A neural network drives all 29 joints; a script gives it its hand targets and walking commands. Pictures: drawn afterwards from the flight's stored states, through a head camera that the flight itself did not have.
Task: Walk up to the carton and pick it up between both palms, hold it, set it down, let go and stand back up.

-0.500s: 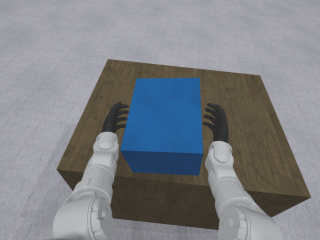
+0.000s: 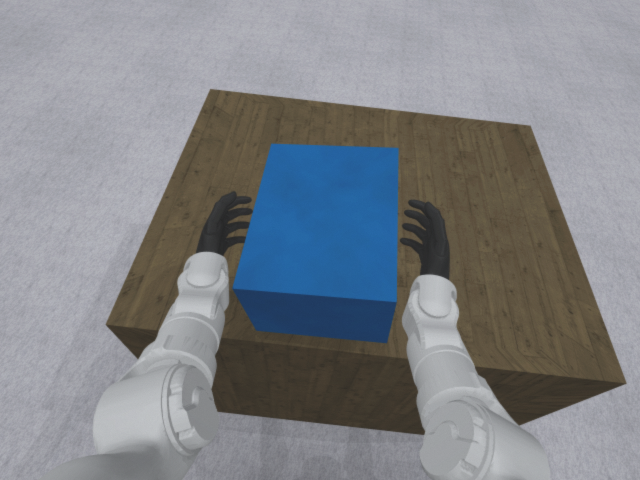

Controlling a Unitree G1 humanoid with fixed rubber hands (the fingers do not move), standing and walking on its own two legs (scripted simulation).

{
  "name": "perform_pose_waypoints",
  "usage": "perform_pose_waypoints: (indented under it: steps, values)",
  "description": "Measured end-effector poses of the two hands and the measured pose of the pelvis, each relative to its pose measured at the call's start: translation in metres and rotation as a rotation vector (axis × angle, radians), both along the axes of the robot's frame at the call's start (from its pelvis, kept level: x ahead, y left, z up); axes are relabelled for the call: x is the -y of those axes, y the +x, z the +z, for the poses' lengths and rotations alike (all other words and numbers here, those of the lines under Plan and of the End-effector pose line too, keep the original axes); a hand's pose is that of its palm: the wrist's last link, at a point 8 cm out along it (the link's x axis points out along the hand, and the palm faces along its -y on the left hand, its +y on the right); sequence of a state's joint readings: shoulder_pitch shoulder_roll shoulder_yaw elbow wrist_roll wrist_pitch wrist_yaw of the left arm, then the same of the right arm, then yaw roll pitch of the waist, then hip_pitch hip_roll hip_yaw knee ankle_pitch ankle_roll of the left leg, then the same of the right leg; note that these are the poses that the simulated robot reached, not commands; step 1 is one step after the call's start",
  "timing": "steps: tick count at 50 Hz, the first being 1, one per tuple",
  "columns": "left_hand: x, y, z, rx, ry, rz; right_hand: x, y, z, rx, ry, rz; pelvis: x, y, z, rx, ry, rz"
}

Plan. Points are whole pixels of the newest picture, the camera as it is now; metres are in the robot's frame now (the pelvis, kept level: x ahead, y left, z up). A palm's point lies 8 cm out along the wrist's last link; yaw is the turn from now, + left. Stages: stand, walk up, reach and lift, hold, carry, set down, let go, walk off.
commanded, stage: set down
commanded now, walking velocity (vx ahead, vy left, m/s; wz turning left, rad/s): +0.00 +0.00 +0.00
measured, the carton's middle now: (327, 239) +0.47 +0.00 -0.03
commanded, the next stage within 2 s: none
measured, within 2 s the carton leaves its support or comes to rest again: rests again in 0.92 s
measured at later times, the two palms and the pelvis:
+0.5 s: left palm (227, 263) +0.41 +0.14 -0.02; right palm (428, 281) +0.38 -0.14 -0.01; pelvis +0.00 +0.00 -0.01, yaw +0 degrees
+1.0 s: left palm (225, 260) +0.42 +0.15 -0.03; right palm (426, 287) +0.38 -0.14 -0.02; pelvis -0.01 +0.01 -0.02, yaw -1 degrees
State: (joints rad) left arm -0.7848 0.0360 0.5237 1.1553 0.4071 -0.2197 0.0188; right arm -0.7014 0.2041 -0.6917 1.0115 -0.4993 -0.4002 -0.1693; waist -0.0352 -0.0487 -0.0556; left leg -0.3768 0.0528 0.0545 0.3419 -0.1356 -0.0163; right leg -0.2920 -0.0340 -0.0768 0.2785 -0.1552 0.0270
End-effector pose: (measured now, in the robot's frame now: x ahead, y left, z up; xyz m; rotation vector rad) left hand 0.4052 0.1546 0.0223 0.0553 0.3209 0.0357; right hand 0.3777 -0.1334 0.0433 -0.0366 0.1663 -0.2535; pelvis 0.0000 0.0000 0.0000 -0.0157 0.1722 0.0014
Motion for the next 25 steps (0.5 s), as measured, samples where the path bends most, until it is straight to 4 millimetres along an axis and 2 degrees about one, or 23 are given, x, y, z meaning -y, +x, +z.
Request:
perform_pose_waypoints:
  steps: [11,25]
  values:
    - [0.0,0.008,-0.019,-0.028,0.009,-0.018,-0.001,0.004,-0.02,-0.044,0.013,-0.023,-0.004,0.006,-0.003,-0.053,-0.011,0.002]
    - [0.011,0.007,-0.046,-0.045,0.016,-0.022,0.011,0.003,-0.048,-0.071,0.024,-0.03,0.004,0.003,-0.008,-0.151,-0.016,0.001]
